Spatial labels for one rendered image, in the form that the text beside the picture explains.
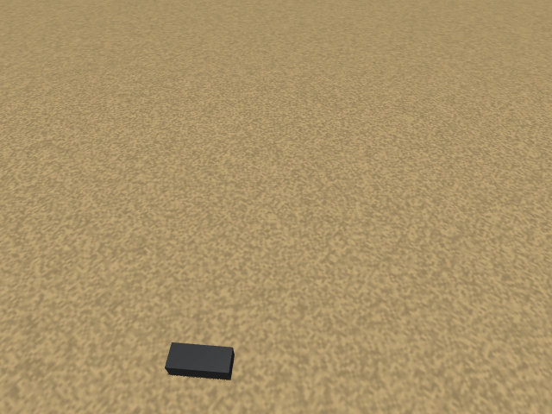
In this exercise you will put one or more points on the carton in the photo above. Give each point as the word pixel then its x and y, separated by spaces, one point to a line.
pixel 203 361

